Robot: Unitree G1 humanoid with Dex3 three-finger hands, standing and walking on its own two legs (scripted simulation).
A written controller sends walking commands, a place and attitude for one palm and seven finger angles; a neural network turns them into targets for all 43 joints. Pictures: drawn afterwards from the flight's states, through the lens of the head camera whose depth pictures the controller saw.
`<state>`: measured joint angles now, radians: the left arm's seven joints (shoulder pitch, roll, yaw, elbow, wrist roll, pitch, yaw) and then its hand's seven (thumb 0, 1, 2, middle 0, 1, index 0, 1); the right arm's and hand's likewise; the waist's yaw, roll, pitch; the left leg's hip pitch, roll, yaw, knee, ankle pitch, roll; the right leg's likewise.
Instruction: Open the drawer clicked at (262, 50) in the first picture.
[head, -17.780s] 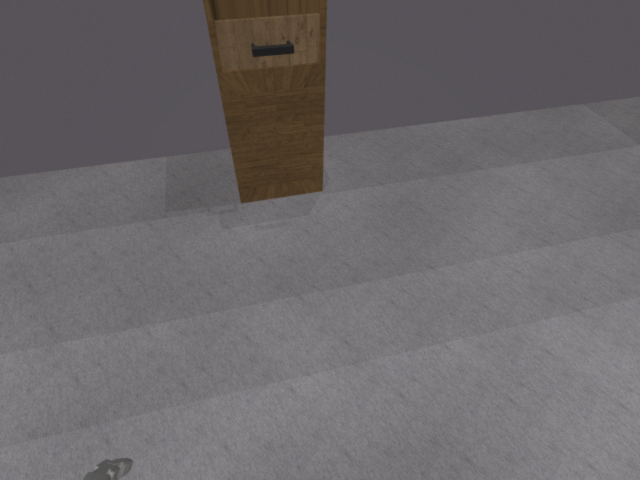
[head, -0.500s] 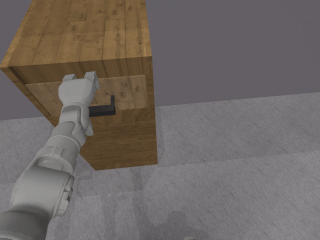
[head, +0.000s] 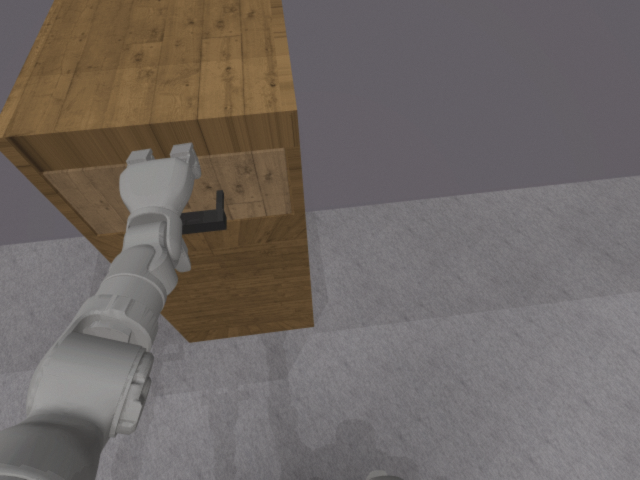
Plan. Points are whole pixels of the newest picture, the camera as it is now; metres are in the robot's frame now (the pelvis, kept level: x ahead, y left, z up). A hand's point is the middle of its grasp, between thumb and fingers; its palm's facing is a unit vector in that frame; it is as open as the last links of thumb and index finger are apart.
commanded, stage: move the hooked fingers above the handle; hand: left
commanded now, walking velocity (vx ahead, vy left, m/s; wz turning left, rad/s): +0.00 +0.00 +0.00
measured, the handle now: (181, 212) +0.52 +0.20 -0.04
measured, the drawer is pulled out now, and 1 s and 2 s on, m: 0.00 0.00 0.00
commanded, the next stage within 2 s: lower the fingers behind the handle in 1.28 s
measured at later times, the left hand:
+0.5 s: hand (163, 208) +0.48 +0.19 +0.03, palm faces +0.00 -0.03 -1.00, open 13.7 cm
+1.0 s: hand (147, 214) +0.47 +0.22 +0.03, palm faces +0.02 -0.03 -1.00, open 13.8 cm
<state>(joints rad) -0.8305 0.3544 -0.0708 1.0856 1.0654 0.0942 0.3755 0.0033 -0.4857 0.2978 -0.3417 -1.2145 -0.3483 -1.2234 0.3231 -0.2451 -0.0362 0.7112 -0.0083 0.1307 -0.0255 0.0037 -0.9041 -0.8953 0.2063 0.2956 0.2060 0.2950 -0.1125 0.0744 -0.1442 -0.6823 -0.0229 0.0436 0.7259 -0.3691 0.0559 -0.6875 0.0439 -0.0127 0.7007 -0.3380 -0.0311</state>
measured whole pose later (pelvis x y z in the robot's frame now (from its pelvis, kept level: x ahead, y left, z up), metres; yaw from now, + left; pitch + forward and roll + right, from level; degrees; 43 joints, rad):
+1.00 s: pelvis +0.00 +0.01 -0.01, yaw +1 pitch +20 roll -2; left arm -0.80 0.42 -0.06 1.03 1.08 0.00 0.40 0.00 -0.49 0.30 -0.32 -1.20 -0.32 -1.20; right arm 0.34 -0.26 -0.06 0.73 -0.02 0.10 -0.03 0.00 -0.90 -0.90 0.21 0.30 0.21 0.29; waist -0.10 0.07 -0.15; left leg -0.74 -0.03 0.02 0.78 -0.39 0.06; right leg -0.73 0.04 -0.04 0.74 -0.35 -0.03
